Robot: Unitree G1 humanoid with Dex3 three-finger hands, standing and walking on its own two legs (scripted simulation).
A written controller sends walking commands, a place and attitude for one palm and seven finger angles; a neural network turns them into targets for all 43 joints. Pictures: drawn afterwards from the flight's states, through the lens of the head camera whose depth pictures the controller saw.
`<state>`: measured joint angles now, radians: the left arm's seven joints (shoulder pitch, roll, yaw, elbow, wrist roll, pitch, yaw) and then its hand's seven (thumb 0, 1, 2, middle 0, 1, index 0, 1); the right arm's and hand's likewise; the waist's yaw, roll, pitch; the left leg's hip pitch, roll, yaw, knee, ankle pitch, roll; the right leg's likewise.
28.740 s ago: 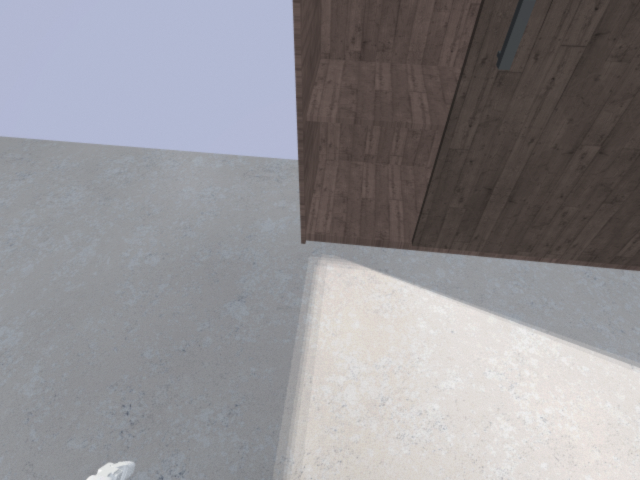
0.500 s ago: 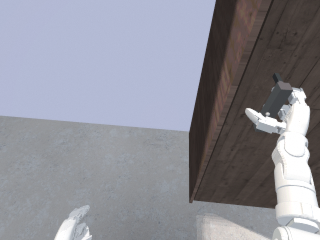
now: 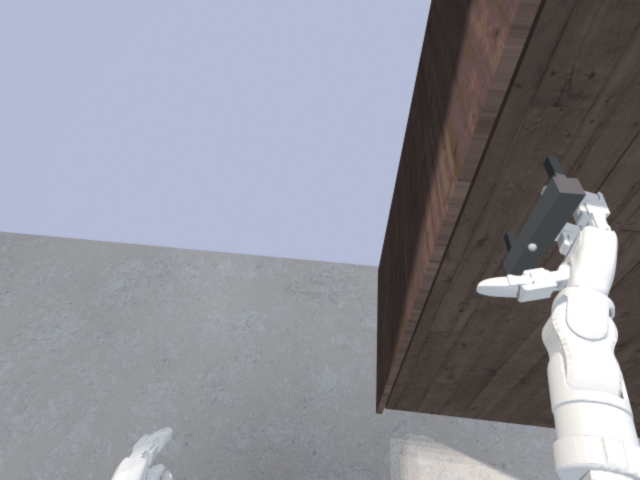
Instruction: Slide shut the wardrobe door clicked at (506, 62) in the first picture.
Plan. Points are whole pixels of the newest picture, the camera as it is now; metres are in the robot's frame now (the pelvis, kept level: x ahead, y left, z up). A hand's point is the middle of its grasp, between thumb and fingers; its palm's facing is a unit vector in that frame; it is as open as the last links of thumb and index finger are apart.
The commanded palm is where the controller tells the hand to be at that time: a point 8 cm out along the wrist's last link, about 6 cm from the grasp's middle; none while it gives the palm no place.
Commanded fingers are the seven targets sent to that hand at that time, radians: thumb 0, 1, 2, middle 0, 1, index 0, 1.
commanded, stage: slip the hand off the handle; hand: right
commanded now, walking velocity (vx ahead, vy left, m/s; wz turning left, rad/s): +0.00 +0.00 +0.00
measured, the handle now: (533, 219) +0.42 -0.24 +0.13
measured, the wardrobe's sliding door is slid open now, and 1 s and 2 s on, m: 0.00 0.00 0.00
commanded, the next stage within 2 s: draw the hand back to the body in 1.20 s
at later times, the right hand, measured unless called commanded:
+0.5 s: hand (591, 252) +0.37 -0.29 +0.13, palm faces +0.40 +0.91 -0.12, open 14.7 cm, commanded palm +0.32 -0.34 +0.13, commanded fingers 0.00 0.55 -0.20 0.25 1.15 0.25 1.15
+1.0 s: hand (626, 316) +0.29 -0.30 +0.12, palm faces +0.41 +0.90 -0.12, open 14.7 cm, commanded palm +0.23 -0.34 +0.13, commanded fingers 0.00 0.55 -0.20 0.25 1.15 0.25 1.15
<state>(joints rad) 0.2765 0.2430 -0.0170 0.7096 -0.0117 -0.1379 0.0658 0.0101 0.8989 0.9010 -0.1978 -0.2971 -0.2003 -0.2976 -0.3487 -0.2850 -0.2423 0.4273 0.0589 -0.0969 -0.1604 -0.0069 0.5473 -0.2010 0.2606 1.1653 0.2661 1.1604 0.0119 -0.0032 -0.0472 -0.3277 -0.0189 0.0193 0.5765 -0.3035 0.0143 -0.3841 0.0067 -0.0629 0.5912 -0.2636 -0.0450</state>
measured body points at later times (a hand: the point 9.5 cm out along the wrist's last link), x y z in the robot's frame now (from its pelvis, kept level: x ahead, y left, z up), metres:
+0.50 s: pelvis +0.01 +0.00 +0.00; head +0.03 +0.00 +0.45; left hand +0.15 +0.25 -0.10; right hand +0.34 -0.34 +0.14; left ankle +0.00 +0.11 -0.73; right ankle +0.03 -0.09 -0.73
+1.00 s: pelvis +0.00 +0.00 -0.01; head +0.00 +0.01 +0.44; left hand +0.17 +0.24 -0.09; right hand +0.26 -0.35 +0.13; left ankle +0.00 +0.11 -0.73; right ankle +0.03 -0.09 -0.73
